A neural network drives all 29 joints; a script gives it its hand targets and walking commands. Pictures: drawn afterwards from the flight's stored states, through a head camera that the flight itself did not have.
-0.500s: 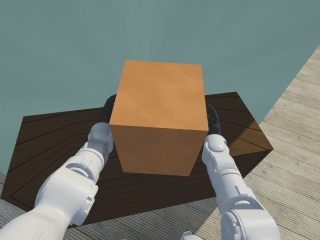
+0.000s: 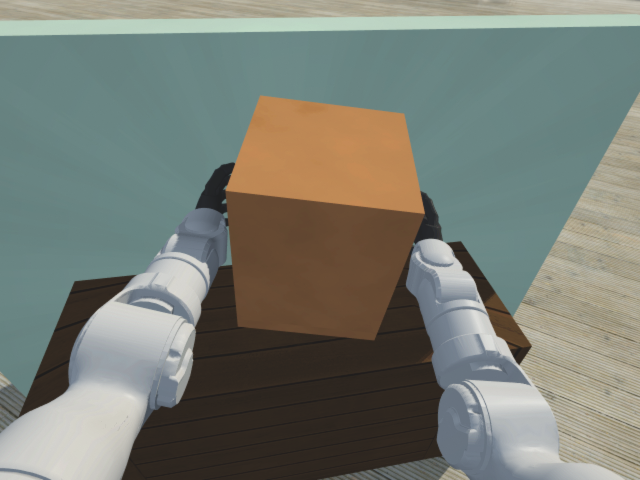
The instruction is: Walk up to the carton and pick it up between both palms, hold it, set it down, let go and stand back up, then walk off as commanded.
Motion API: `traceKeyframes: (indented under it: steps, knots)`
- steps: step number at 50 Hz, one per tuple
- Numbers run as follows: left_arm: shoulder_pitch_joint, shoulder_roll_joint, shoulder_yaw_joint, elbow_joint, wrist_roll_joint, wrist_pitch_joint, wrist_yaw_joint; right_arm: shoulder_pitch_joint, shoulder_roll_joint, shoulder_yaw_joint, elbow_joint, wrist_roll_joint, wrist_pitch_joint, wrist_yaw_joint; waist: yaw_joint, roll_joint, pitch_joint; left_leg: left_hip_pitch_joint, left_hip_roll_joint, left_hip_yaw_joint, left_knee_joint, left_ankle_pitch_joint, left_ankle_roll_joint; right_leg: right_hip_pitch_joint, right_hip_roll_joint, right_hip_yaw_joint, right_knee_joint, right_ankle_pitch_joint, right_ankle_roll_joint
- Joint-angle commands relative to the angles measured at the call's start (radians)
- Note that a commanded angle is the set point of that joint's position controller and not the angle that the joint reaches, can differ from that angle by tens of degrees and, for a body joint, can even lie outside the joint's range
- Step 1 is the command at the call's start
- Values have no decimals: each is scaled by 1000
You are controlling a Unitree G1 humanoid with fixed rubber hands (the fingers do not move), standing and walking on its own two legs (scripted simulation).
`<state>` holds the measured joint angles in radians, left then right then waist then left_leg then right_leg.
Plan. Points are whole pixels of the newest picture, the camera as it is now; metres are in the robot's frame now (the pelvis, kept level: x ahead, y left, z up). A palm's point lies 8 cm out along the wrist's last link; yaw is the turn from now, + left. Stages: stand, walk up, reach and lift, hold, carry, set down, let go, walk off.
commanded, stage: reach and lift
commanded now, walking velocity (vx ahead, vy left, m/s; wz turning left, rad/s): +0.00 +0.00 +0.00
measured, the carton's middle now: (319, 222) +0.43 -0.04 +0.14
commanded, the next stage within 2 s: hold in 1.46 s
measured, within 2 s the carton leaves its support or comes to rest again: neither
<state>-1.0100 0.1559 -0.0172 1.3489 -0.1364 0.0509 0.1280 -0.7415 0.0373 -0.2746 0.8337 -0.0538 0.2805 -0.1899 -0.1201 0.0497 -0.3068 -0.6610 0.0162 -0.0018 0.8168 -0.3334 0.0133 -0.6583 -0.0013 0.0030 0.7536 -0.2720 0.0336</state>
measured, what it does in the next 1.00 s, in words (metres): stands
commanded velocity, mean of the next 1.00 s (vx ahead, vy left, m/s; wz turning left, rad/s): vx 0.00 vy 0.00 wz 0.00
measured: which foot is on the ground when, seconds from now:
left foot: down 0.00-1.00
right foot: down 0.00-1.00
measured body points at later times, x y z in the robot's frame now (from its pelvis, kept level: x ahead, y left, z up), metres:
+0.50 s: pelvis +0.01 -0.05 +0.02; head -0.06 -0.08 +0.47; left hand +0.42 +0.08 +0.20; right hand +0.39 -0.21 +0.17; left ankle +0.04 +0.11 -0.70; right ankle +0.06 -0.14 -0.70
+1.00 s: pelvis -0.01 -0.05 +0.03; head -0.08 -0.06 +0.47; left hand +0.41 +0.09 +0.21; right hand +0.37 -0.20 +0.18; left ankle +0.04 +0.11 -0.70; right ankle +0.06 -0.14 -0.70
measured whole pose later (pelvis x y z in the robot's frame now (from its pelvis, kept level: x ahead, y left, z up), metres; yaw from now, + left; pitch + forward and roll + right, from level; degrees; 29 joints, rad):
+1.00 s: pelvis -0.01 -0.05 +0.03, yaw +1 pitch +1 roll +2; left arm -0.90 0.12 0.25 1.07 0.06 0.28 0.07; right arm -0.73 0.03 -0.16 0.79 0.03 0.39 -0.24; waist -0.06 0.00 -0.23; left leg -0.34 0.01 0.00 0.50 -0.19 -0.01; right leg -0.41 0.00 0.00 0.60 -0.21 -0.02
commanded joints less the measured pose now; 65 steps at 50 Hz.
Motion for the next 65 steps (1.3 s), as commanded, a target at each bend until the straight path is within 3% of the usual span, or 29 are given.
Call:
traceKeyframes:
  steps: [1, 3, 5, 7, 9, 13, 14, 15, 18, 23, 25, 28, 30, 31, 32, 34, 37, 40, 41, 42, 43, 45, 50, 53, 56, 59, 62, 64, 65]
  knots:
    - [-795, -753, 60, -326, 46, -62, -160, -1073, 758, 385, -203, 202, -39, 183, 152, -22, -268, 257, -50, -53, -328, 116, -34, 467, 54, -5, -209, 52, -40]
    - [-755, -770, 107, -289, 90, -57, -163, -1049, 741, 361, -173, 186, -49, 179, 142, -31, -219, 257, -55, -41, -345, 163, -29, 482, 59, -15, -218, 86, -37]
    - [-746, -840, -4, -451, 47, -58, -162, -997, 774, 415, -233, 212, -78, 176, 130, 70, -378, 385, -59, -48, -309, 351, -62, 485, 66, -15, -213, 235, -32]
    - [-714, -816, 32, -425, 56, -38, -162, -1054, 798, 502, -325, 266, -68, 167, 171, -16, -383, 355, -69, -35, -311, 334, -35, 534, 58, -5, -232, 236, -17]
    - [-785, -763, 43, -539, 48, -39, -168, -996, 828, 526, -330, 245, -40, 154, 165, -47, -426, 341, -76, -41, -317, 348, -22, 632, 58, 11, -239, 298, -11]
    - [-637, -751, 80, -464, 61, -19, -170, -1004, 822, 567, -402, 262, -35, 129, 172, -141, -424, 264, -83, -30, -340, 319, -3, 709, 35, 42, -233, 464, 11]
    - [-644, -762, 65, -587, 67, -10, -175, -947, 821, 582, -404, 287, -28, 118, 166, -102, -424, 278, -89, -39, -348, 350, -10, 744, 32, 52, -227, 500, 17]
    - [-611, -739, 82, -492, 65, -1, -182, -963, 823, 577, -388, 285, -24, 109, 165, -111, -397, 241, -93, -31, -349, 316, 0, 732, 20, 54, -243, 484, 23]
    - [-603, -723, 75, -557, 75, 27, -205, -877, 811, 578, -351, 259, -1, 88, 137, -126, -364, 286, -91, -34, -366, 362, -10, 766, 24, 56, -270, 570, 33]
    - [-645, -730, 96, -613, 108, 71, -204, -976, 812, 590, -417, 294, -9, 95, 171, -131, -360, 285, -96, -44, -409, 275, 7, 752, 10, 69, -302, 430, 29]
    - [-617, -741, 65, -572, 75, 98, -206, -1025, 796, 547, -471, 296, -4, 90, 144, -130, -348, 292, -96, -43, -421, 251, 11, 733, 11, 65, -328, 381, 15]
    - [-732, -738, 75, -722, 86, 100, -193, -983, 827, 574, -408, 309, 14, 95, 160, -78, -338, 311, -99, -46, -430, 260, 5, 714, 14, 73, -342, 321, 7]
    - [-728, -702, 117, -669, 86, 116, -196, -1000, 819, 541, -395, 289, 25, 105, 163, -127, -308, 273, -99, -54, -438, 199, 25, 712, 4, 80, -355, 200, 7]
    - [-588, -692, 181, -457, 145, 137, -214, -1013, 788, 499, -373, 261, 23, 103, 184, -149, -199, 253, -84, -45, -466, 136, 35, 681, -2, 85, -384, 130, 5]
    - [-603, -668, 218, -484, 164, 142, -221, -1016, 774, 488, -359, 255, 16, 112, 199, -174, -166, 226, -84, -47, -462, 112, 42, 657, -8, 96, -388, 40, 8]
    - [-624, -642, 247, -440, 181, 138, -230, -990, 795, 479, -308, 234, 10, 109, 194, -191, -124, 224, -91, -26, -458, 97, 49, 660, -33, 103, -399, 49, 18]
    - [-741, -749, 132, -610, 146, 150, -205, -1049, 774, 442, -332, 260, -19, 129, 164, -37, -241, 348, -74, -39, -464, 178, 16, 614, 21, 47, -388, 60, -18]
    - [-727, -795, 90, -624, 131, 172, -188, -1073, 740, 453, -351, 275, -25, 142, 146, -52, -225, 385, -77, -46, -467, 193, 4, 601, 39, 31, -407, 62, -30]
    - [-733, -813, 102, -598, 151, 183, -187, -1055, 744, 430, -291, 261, -19, 140, 151, -20, -185, 373, -69, -43, -475, 143, 5, 583, 33, 39, -422, 13, -38]
    - [-704, -792, 122, -583, 152, 197, -187, -1062, 732, 434, -324, 263, -12, 143, 158, -63, -161, 358, -70, -44, -480, 128, 16, 577, 30, 43, -427, -10, -37]
    - [-672, -759, 144, -557, 149, 187, -183, -1097, 775, 494, -402, 277, -14, 142, 206, -119, -234, 334, -83, -37, -464, 150, 31, 636, 24, 58, -422, 11, -23]
    - [-705, -776, 144, -554, 157, 180, -182, -1073, 786, 507, -372, 288, -11, 142, 203, -120, -214, 341, -75, -42, -470, 138, 32, 628, 27, 56, -419, 0, -27]
    - [-725, -898, 23, -647, 111, 216, -147, -1132, 702, 481, -388, 312, -23, 174, 164, 5, -272, 413, -57, -71, -475, 140, -10, 539, 66, 1, -413, 4, -52]
    - [-678, -899, -11, -680, 114, 230, -144, -1109, 716, 501, -459, 307, -34, 165, 164, -5, -297, 431, -62, -64, -464, 223, -13, 584, 65, 4, -410, 104, -49]
    - [-569, -859, 37, -629, 138, 248, -152, -1054, 736, 553, -467, 324, -5, 151, 181, -92, -275, 456, -78, -53, -448, 277, 5, 626, 64, 12, -431, 184, -27]
    - [-571, -889, 7, -748, 116, 260, -147, -1079, 731, 592, -596, 372, -15, 140, 183, -71, -370, 473, -76, -64, -435, 377, 1, 682, 71, 23, -410, 283, -31]
    - [-553, -886, 17, -688, 146, 275, -155, -1006, 735, 603, -471, 358, 15, 130, 179, -37, -267, 486, -77, -56, -439, 341, -6, 639, 72, 12, -424, 259, -24]
    - [-531, -860, 45, -709, 166, 295, -152, -968, 715, 618, -479, 382, 29, 127, 181, -64, -218, 486, -76, -59, -445, 357, -5, 651, 76, 14, -433, 267, -18]
    - [-567, -898, -13, -801, 140, 305, -143, -1007, 680, 585, -510, 384, 19, 135, 161, -18, -269, 496, -61, -72, -447, 381, -25, 635, 85, 13, -420, 267, -39]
